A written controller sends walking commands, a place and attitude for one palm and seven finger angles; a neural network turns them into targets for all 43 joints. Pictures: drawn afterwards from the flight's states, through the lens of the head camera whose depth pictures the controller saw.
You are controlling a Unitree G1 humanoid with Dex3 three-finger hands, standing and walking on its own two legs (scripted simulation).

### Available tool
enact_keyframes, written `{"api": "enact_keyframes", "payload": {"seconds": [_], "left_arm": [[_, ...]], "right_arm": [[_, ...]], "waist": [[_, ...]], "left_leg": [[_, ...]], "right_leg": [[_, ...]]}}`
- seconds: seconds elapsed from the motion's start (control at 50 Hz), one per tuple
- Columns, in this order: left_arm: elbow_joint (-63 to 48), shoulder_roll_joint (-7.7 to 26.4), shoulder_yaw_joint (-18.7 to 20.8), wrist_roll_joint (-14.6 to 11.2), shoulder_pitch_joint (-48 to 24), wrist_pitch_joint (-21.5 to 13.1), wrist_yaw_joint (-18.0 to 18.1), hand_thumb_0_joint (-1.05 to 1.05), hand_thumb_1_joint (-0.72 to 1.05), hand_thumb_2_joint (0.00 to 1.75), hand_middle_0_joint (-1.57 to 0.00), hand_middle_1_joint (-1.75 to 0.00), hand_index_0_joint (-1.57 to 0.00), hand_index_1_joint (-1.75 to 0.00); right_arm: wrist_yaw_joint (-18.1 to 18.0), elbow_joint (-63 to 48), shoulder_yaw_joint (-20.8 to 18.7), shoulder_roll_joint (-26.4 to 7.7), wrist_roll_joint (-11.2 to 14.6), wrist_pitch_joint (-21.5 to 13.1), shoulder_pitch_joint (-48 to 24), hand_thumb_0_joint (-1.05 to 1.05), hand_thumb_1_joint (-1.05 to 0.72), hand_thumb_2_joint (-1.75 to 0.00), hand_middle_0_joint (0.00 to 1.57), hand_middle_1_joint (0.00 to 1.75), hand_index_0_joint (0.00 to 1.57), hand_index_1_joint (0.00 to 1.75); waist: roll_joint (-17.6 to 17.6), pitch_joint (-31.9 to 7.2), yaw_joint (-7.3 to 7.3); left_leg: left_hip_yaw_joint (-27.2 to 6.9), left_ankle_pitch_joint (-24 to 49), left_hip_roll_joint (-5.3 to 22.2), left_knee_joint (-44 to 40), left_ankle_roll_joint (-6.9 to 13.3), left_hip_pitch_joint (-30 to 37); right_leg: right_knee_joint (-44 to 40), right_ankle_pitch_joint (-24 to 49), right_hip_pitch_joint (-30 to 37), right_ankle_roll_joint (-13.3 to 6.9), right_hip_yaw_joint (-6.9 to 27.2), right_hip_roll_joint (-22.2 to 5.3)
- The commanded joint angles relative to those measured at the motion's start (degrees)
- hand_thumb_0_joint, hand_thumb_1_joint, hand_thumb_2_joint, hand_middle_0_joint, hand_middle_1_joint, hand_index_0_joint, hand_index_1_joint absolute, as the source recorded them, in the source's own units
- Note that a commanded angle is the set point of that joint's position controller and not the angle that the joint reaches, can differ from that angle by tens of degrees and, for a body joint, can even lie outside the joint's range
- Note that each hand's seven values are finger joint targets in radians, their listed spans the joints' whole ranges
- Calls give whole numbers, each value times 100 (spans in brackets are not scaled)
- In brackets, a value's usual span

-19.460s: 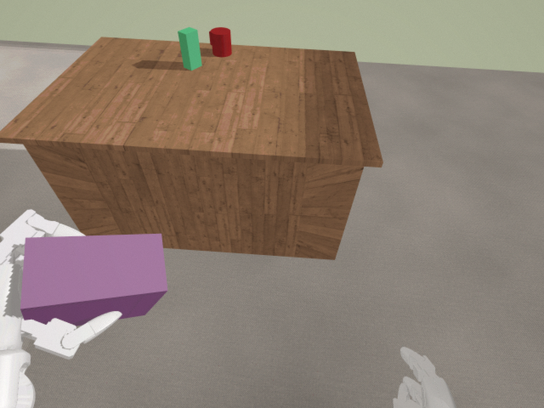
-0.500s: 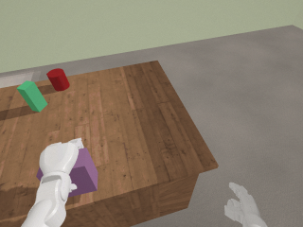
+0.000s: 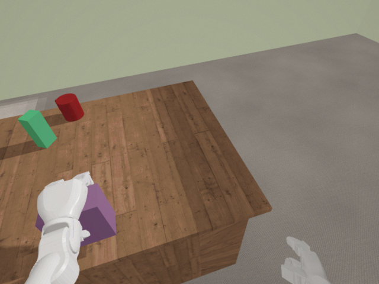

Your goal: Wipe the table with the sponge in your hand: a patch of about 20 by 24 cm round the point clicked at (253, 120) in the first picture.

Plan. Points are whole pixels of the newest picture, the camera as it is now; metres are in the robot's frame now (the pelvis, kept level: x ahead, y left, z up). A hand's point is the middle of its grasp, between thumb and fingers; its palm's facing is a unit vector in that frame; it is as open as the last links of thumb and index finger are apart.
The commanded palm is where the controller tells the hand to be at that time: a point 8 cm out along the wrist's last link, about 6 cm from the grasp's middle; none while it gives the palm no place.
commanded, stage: lower the sponge onto the table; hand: left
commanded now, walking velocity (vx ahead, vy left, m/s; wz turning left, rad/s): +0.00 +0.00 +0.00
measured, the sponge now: (84, 222) +0.23 +0.30 -0.02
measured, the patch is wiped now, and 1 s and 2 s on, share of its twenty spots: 0.00 0.00 0.20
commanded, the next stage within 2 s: wipe forward along the first lane in 1.20 s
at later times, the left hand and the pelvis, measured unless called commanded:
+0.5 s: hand (77, 214) +0.23 +0.29 +0.02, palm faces -0.03 -0.08 -1.00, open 10.7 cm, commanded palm +0.20 +0.28 +0.07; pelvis -0.01 +0.00 +0.00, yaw +1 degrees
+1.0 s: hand (89, 228) +0.22 +0.28 -0.02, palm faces -0.14 -0.12 -0.98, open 10.7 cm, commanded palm +0.20 +0.28 +0.05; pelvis -0.01 -0.01 +0.00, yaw +0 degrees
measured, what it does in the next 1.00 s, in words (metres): stands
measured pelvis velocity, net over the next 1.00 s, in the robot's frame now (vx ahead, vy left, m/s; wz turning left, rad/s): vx -0.01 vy -0.01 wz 0.01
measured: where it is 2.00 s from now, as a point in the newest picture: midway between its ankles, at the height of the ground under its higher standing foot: outside the picture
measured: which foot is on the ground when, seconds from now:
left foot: down 0.00-1.00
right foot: down 0.00-1.00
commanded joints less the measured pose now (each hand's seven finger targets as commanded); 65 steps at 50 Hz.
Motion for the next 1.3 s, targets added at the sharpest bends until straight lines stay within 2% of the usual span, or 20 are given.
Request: {"api": "enact_keyframes", "payload": {"seconds": [0.0,0.04,0.1,0.12,0.22,0.24,0.32,0.38,0.46,0.56,0.62,0.7,0.84,0.9,0.92,1.02,1.04,1.08,1.12,1.28], "left_arm": [[-791,632,82,-177,-857,538,-149,0,10,130,-120,-160,-120,-160],[-866,457,-227,-223,-1172,543,-412,0,10,130,-120,-160,-120,-160],[-1041,881,-45,-6,-1805,201,-577,0,10,130,-120,-160,-120,-160],[-1298,1242,254,82,-2127,-4,-531,0,10,130,-120,-160,-120,-160],[-1532,1610,805,561,-2262,-740,55,0,10,130,-120,-160,-120,-160],[-1526,1317,595,581,-2279,-744,160,0,10,130,-120,-160,-120,-160],[-789,1301,868,284,-1672,-201,391,0,10,130,-120,-160,-120,-160],[-356,717,306,-19,-1180,370,179,0,10,130,-120,-160,-120,-160],[-57,576,-146,-77,-1513,721,-350,0,10,130,-120,-160,-120,-160],[-679,1188,284,196,-2306,-163,-456,0,10,130,-120,-160,-120,-160],[-1008,1927,1105,450,-2295,-820,-49,0,10,130,-120,-160,-120,-160],[-741,1240,743,511,-1867,-878,459,0,10,130,-120,-160,-120,-160],[73,558,189,-47,-1083,121,279,0,10,130,-120,-160,-120,-160],[59,860,251,104,-1396,185,93,0,10,130,-120,-160,-120,-160],[-131,1113,465,155,-1617,100,88,0,10,130,-120,-160,-120,-160],[-461,1275,682,412,-1842,-477,296,0,10,130,-120,-160,-120,-160],[-353,920,367,409,-1793,-499,326,0,10,130,-120,-160,-120,-160],[-32,797,282,387,-1868,-457,376,0,10,130,-120,-160,-120,-160],[71,962,503,337,-1739,-377,418,0,10,130,-120,-160,-120,-160],[457,834,350,311,-1674,-240,387,0,10,130,-120,-160,-120,-160]], "right_arm": [[-38,-1012,-139,-724,82,-247,-1411,0,-90,-90,20,30,20,30],[-81,-1099,-94,-729,91,-241,-1410,0,-90,-90,20,30,20,30],[-146,-1092,-91,-720,-1,-275,-1279,0,-90,-90,20,30,20,30],[-184,-1082,-100,-727,-45,-309,-1254,0,-90,-90,20,30,20,30],[-190,-935,-170,-615,-174,-439,-1019,0,-90,-90,20,30,20,30],[-175,-943,-160,-550,-158,-443,-1024,0,-90,-90,20,30,20,30],[-114,-863,-146,-630,-28,-350,-1233,0,-90,-90,20,30,20,30],[-81,-938,-91,-648,59,-248,-1446,0,-90,-90,20,30,20,30],[-116,-1026,-15,-731,114,-128,-1478,0,-90,-90,20,30,20,30],[-222,-1082,-107,-698,-43,-277,-1114,0,-90,-90,20,30,20,30],[-265,-937,-203,-687,-163,-366,-907,0,-90,-90,20,30,20,30],[-187,-851,-305,-619,-110,-449,-831,0,-90,-90,20,30,20,30],[-113,-933,-234,-721,87,-322,-1144,0,-90,-90,20,30,20,30],[-149,-970,-217,-761,44,-284,-1140,0,-90,-90,20,30,20,30],[-170,-969,-220,-790,12,-274,-1141,0,-90,-90,20,30,20,30],[-207,-950,-277,-673,-83,-354,-914,0,-90,-90,20,30,20,30],[-203,-963,-270,-632,-68,-371,-868,0,-90,-90,20,30,20,30],[-182,-884,-271,-649,-27,-367,-847,0,-90,-90,20,30,20,30],[-168,-874,-287,-686,-7,-343,-894,0,-90,-90,20,30,20,30],[-179,-920,-271,-697,-3,-290,-844,0,-90,-90,20,30,20,30]], "waist": [[-550,-663,-51],[-674,-501,-164],[-604,-742,-155],[-356,-905,-123],[517,-1405,64],[544,-1401,17],[169,-1066,126],[-363,-718,78],[-735,-485,-101],[-370,-1274,-130],[156,-1611,20],[266,-1368,-42],[-524,-892,-17],[-705,-966,-51],[-582,-1049,-40],[-163,-1403,-42],[-113,-1319,-119],[-185,-1053,-171],[-77,-1065,-76],[-493,-1141,-125]], "left_leg": [[-358,1781,-81,-358,53,-108],[-390,1460,-95,-375,121,-140],[-421,1303,-147,-326,177,-58],[-444,1265,-134,-319,186,74],[-507,1747,-68,-238,19,286],[-446,1838,-62,-211,-14,266],[-440,1676,-81,-399,-85,-3],[-324,1498,-91,-467,-43,-190],[-321,1110,-150,-462,73,-314],[-318,1243,-215,-186,212,-61],[-346,1515,-182,-94,153,34],[-301,1782,-102,-12,23,-29],[-271,1324,-100,-210,44,-427],[-288,1278,-159,-133,117,-429],[-314,1291,-163,-129,122,-362],[-326,1510,-160,50,112,-213],[-287,1486,-146,86,112,-215],[-282,1283,-118,50,74,-326],[-307,1271,-128,21,46,-351],[-276,1265,-144,114,79,-539]], "right_leg": [[-217,1470,678,-393,218,0],[-279,1042,507,-379,186,21],[-273,798,472,-373,195,17],[-267,700,477,-410,310,64],[-89,982,547,-527,360,166],[-57,1062,537,-519,254,143],[-206,1009,629,-534,356,122],[-310,1039,681,-430,241,28],[-381,653,476,-385,261,18],[-156,944,601,-400,286,39],[-50,1316,681,-476,489,96],[53,1522,337,-495,336,92],[-67,1066,408,-400,188,26],[-45,1114,415,-390,253,6],[-31,1111,418,-417,338,33],[147,1427,369,-447,359,69],[176,1404,271,-425,246,52],[100,1104,23,-426,224,68],[80,994,39,-469,302,90],[176,1188,91,-423,207,44]]}}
